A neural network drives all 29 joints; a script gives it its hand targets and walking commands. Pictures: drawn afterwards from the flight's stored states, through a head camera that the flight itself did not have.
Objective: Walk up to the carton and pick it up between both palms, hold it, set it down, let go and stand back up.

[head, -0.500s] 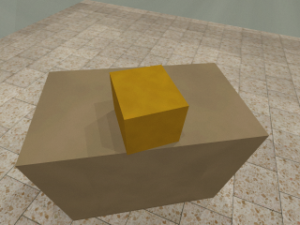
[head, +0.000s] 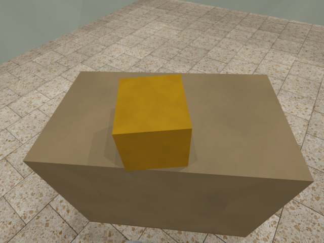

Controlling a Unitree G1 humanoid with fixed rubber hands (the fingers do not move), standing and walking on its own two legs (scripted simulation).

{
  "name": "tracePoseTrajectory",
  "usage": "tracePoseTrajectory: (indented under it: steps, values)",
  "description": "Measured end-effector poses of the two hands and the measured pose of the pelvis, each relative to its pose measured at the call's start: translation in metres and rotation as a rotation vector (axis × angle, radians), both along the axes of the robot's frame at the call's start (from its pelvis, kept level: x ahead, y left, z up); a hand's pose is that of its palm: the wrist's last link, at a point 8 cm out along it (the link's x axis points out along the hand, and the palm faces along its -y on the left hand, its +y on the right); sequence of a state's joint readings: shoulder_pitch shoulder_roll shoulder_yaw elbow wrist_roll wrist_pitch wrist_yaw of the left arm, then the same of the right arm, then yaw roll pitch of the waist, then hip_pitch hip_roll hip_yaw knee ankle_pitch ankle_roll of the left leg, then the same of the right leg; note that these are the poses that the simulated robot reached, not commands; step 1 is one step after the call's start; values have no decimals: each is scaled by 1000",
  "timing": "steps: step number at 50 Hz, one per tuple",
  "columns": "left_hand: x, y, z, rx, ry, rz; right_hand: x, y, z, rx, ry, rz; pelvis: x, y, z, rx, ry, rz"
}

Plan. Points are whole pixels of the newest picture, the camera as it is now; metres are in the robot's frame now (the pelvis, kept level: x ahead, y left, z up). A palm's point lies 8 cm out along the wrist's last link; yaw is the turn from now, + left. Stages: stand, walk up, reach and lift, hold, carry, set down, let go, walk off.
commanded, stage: walk up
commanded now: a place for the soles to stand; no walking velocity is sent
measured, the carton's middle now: (153, 121) +0.47 +0.05 +0.02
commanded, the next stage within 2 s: none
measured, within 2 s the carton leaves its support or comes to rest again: neither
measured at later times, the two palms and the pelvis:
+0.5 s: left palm out of the picture +0.03 +0.25 -0.12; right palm out of the picture +0.13 -0.23 -0.14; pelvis +0.04 +0.00 -0.01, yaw +11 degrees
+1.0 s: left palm out of the picture +0.00 +0.28 -0.14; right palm out of the picture +0.13 -0.23 -0.13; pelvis +0.03 +0.02 -0.01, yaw +15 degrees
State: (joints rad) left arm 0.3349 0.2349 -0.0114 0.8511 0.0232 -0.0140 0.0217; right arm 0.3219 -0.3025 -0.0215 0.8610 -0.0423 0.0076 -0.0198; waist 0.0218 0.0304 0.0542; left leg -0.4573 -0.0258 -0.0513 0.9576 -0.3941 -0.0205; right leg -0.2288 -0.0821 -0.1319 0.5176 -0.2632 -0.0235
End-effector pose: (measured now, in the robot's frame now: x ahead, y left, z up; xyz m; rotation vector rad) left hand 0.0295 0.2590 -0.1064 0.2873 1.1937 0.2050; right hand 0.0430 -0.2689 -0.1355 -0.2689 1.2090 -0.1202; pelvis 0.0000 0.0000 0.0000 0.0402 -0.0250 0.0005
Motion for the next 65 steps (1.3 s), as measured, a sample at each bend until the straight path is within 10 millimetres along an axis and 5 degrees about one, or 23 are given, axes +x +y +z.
tracePoseTrajectory:
  steps: [9,14,24,35,65]
  values:
    - [-28,-8,-14,-31,64,82,68,23,0,36,-43,112,15,-5,-5,-9,2,88]
    - [-25,-5,-29,-67,63,97,90,40,1,40,-91,127,21,0,-12,-11,-7,123]
    - [4,-9,-19,-70,-30,114,90,36,0,42,-39,154,35,1,-5,-40,-8,178]
    - [-9,15,-24,-60,3,171,83,41,1,3,20,189,35,11,-6,-57,-12,226]
    - [-42,33,-31,-57,35,237,89,46,11,-43,-8,245,15,20,-8,-59,-3,288]
